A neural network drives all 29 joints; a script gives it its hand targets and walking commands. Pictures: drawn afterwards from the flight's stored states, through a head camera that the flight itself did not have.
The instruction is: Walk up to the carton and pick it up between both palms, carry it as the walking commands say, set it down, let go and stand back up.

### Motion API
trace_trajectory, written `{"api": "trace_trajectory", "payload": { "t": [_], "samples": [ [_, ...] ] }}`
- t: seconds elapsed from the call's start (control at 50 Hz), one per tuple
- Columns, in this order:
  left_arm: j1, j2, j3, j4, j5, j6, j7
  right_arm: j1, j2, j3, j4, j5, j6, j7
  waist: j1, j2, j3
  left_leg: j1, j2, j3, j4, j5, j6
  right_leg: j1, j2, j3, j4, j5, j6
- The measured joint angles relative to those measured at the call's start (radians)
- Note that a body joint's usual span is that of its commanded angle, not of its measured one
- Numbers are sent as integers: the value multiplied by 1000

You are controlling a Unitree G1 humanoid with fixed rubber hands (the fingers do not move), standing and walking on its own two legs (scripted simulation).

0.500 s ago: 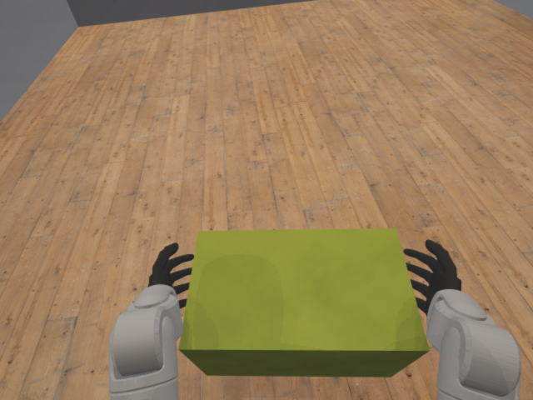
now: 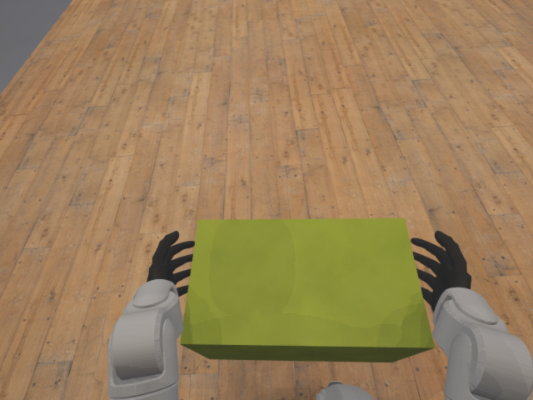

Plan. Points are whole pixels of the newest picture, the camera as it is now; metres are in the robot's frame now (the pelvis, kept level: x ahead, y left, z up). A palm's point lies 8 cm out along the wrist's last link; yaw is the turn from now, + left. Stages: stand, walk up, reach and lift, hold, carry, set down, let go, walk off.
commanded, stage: carry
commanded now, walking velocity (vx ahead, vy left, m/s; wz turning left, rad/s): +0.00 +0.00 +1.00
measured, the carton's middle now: (299, 294) +0.28 -0.05 -0.01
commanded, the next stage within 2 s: none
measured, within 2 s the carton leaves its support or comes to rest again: neither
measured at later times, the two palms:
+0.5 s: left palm (99, 148) +0.56 +0.26 +0.09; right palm (280, 99) +0.68 -0.08 +0.05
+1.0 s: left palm (82, 95) +0.74 +0.33 +0.08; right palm (180, 25) +1.04 +0.14 +0.07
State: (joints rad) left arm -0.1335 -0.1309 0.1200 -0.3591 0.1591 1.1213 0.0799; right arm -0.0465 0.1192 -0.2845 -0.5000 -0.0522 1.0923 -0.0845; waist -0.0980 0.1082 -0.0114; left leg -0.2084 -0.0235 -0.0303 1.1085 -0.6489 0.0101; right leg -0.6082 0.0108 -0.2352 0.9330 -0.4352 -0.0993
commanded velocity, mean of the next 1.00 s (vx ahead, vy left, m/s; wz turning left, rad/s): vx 0.00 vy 0.00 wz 0.86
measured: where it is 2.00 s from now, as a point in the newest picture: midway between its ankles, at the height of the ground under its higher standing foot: (261, 232)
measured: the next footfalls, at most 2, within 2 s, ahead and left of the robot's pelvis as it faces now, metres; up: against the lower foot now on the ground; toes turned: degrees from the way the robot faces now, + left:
left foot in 0.26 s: +0.29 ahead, +0.16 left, +0.00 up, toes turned +25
right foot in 0.48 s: +0.41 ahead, -0.11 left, +0.00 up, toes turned +24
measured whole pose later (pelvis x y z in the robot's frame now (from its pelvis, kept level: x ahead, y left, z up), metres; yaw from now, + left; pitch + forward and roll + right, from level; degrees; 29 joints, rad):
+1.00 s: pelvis +0.74 +0.02 -0.01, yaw +58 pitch -2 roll +4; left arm -0.11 -0.13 0.24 -0.32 0.13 1.07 0.02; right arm -0.14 0.12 -0.18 -0.45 -0.08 1.08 -0.13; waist -0.04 0.08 0.06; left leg -0.39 0.02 0.01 1.05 -0.64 -0.02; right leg -0.58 -0.14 0.09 1.03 -0.37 0.08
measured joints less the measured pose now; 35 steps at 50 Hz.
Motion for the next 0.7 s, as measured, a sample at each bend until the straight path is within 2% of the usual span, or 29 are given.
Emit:
{"api": "trace_trajectory", "payload": {
  "t": [0.04,0.06,0.1,0.14,0.18,0.2,0.22,0.24,0.26,0.28,0.3,0.34,0.36,0.38,0.4,0.42,0.44,0.46,0.48,0.5,0.54,0.58,0.6,0.62,0.66,0.68,0.7],
  "samples": [
    [-33,-3,6,38,11,0,-6,-2,6,-23,16,35,-6,-30,-13,-16,17,-159,-18,-23,365,-18,-24,61,-58,-74,50,-105,3],
    [-35,-4,14,39,12,-2,-8,-6,7,-23,21,54,-9,-46,-2,-33,22,-231,-17,-9,481,-23,-31,95,-81,-99,58,-144,10],
    [-15,-1,32,5,5,-9,-5,-32,7,-10,37,75,-15,-57,46,-62,29,-359,11,30,553,-56,-44,159,-100,-125,42,-194,27],
    [12,1,46,-37,-3,-19,7,-69,9,4,64,63,-25,-37,103,-83,39,-474,44,53,492,-84,-46,221,-110,-142,11,-229,38],
    [42,3,55,-71,-16,-25,21,-87,11,24,83,32,-36,-7,152,-99,55,-547,73,75,328,-48,-37,294,-128,-160,-24,-260,60],
    [57,4,60,-88,-28,-23,31,-88,11,37,87,17,-39,5,172,-107,62,-557,81,95,198,26,-30,336,-137,-166,-45,-280,66],
    [70,4,66,-105,-43,-18,40,-85,10,50,85,5,-40,14,189,-120,68,-548,78,123,50,124,-24,375,-153,-163,-60,-122,75],
    [82,4,71,-118,-57,-14,49,-82,11,58,81,-4,-38,20,198,-126,71,-523,64,152,-96,228,-20,409,-169,-162,-35,-184,90],
    [90,5,75,-125,-71,-9,58,-79,11,67,82,-14,-37,26,199,-130,72,-483,44,183,-224,348,-4,433,-191,-155,26,-234,109],
    [86,11,85,-121,-81,-3,63,-81,12,78,97,-24,-43,28,194,-155,80,-453,13,199,-230,368,11,423,-222,-106,137,-237,129],
    [72,16,95,-105,-84,0,61,-92,13,84,113,-38,-47,29,192,-165,87,-438,-1,202,-205,328,20,373,-209,-20,288,-217,153],
    [43,30,115,-79,-98,0,63,-123,16,89,139,-50,-48,21,187,-141,104,-402,11,198,-168,253,23,240,-109,149,620,-267,165],
    [34,39,117,-71,-107,2,64,-126,17,94,140,-50,-47,13,176,-128,102,-380,15,195,-169,231,18,177,-74,204,733,-295,160],
    [25,44,117,-61,-112,3,62,-119,16,97,133,-51,-47,7,154,-115,91,-361,10,182,-182,217,10,121,-58,242,776,-318,154],
    [14,42,116,-48,-111,3,57,-105,15,96,121,-50,-48,1,127,-102,79,-343,0,158,-202,210,0,76,-58,267,739,-341,149],
    [1,36,113,-34,-105,-1,49,-90,13,90,105,-50,-50,-3,99,-86,69,-328,-7,128,-222,209,-16,47,-68,285,628,-351,144],
    [-10,27,111,-20,-93,-8,35,-77,12,85,87,-48,-50,-7,75,-70,62,-313,-10,101,-238,208,-26,37,-81,299,457,-328,143],
    [-19,18,111,-8,-78,-17,16,-66,11,82,66,-46,-46,-14,56,-59,59,-299,-7,83,-243,204,-31,49,-95,311,245,-246,144],
    [-24,7,115,-2,-61,-28,-7,-56,10,83,40,-40,-40,-26,42,-55,55,-291,-3,73,-227,198,-36,79,-113,313,43,-78,144],
    [-21,-7,117,11,-49,-50,-27,-47,8,79,16,-31,-33,-38,24,-36,53,-293,11,52,-178,178,-33,118,-113,271,2,-71,135],
    [4,-2,97,41,-41,-82,-46,-23,8,74,-6,-2,-16,-70,-24,-28,38,-319,9,33,-14,68,-33,191,-132,178,16,-184,104],
    [38,3,86,44,-34,-81,-54,5,7,81,-8,30,-3,-99,-43,-66,6,-342,0,68,133,37,-46,273,-166,108,15,-256,84],
    [52,4,86,28,-34,-75,-53,6,7,85,-8,47,3,-109,-38,-87,-4,-354,2,92,184,32,-51,316,-176,79,4,-283,77],
    [62,4,89,3,-34,-67,-50,-3,7,88,-5,58,5,-111,-27,-106,-11,-372,3,116,221,29,-53,360,-179,60,-22,-180,82],
    [71,5,93,-50,-29,-58,-41,-39,7,87,7,59,1,-91,7,-126,-13,-415,0,157,238,35,-45,450,-168,13,-60,-286,75],
    [76,4,94,-69,-23,-55,-38,-55,8,87,20,50,-4,-74,24,-130,-12,-423,-12,180,189,48,-35,498,-160,-16,-85,-332,70],
    [83,4,93,-80,-17,-49,-34,-64,9,91,35,31,-7,-53,41,-134,-16,-413,-32,214,84,93,-25,544,-155,-44,-105,-359,88]
  ]
}}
